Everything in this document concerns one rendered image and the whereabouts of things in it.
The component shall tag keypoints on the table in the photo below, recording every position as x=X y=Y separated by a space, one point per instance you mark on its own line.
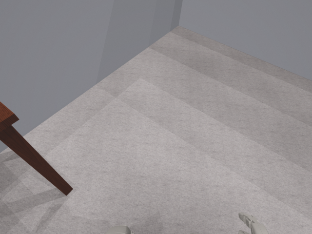
x=11 y=137

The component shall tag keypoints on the right robot hand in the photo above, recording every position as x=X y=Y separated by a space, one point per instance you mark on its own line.
x=253 y=224

